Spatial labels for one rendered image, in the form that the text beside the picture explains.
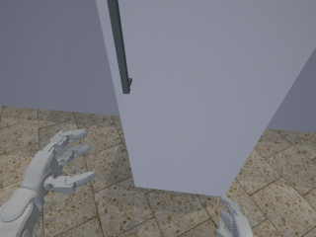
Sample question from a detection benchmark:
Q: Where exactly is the robot left forearm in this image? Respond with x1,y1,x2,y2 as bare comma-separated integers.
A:
0,187,45,237

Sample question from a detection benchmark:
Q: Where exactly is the fridge door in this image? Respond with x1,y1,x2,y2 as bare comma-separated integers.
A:
96,0,316,197

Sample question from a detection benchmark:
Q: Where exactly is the handle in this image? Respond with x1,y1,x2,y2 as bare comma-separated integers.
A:
107,0,132,94

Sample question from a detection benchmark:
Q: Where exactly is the robot left hand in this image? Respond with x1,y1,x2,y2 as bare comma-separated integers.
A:
21,129,96,198

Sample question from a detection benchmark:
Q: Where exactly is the robot right hand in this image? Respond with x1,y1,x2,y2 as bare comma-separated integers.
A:
216,194,255,237

